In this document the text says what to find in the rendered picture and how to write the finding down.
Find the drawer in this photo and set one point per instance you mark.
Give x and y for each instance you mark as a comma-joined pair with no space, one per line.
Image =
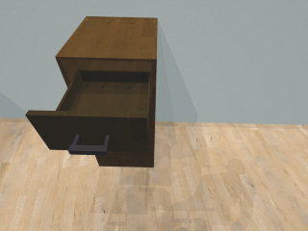
96,104

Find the cabinet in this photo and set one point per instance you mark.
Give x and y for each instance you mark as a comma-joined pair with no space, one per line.
119,44

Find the handle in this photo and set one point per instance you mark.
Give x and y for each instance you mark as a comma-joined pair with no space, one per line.
82,149

